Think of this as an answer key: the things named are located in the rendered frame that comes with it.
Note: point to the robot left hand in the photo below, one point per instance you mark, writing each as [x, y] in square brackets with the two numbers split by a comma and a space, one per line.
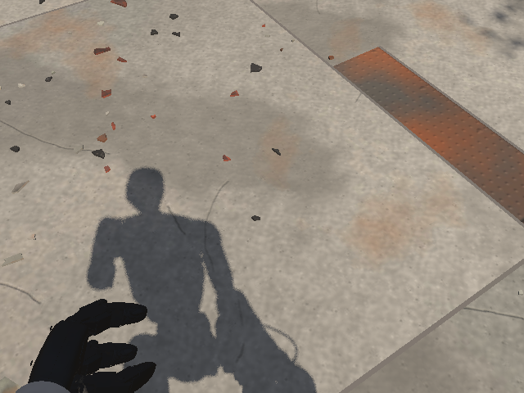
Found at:
[68, 359]

